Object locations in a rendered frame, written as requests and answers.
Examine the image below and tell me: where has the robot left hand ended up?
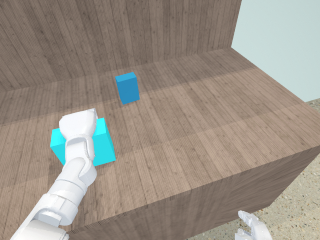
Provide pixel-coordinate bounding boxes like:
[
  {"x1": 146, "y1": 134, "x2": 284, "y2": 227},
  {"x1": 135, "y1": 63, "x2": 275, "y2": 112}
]
[{"x1": 59, "y1": 108, "x2": 98, "y2": 157}]

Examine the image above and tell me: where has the left robot forearm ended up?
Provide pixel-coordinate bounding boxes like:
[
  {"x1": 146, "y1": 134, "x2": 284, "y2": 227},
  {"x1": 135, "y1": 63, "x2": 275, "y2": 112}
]
[{"x1": 10, "y1": 134, "x2": 97, "y2": 240}]

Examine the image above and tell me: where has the robot right hand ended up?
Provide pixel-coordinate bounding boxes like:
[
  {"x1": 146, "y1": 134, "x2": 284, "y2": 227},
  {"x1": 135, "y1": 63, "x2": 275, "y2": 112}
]
[{"x1": 234, "y1": 210, "x2": 273, "y2": 240}]

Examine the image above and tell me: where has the sponge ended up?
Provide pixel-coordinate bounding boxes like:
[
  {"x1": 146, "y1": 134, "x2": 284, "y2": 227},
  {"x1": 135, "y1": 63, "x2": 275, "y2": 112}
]
[{"x1": 50, "y1": 118, "x2": 116, "y2": 167}]

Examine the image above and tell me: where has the table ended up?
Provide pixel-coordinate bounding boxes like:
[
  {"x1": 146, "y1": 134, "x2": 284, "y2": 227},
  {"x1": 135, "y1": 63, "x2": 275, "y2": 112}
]
[{"x1": 0, "y1": 0, "x2": 320, "y2": 240}]

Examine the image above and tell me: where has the robot left upper arm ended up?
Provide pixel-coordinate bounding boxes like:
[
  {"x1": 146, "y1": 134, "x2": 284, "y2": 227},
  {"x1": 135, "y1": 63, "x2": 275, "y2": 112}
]
[{"x1": 17, "y1": 218, "x2": 69, "y2": 240}]

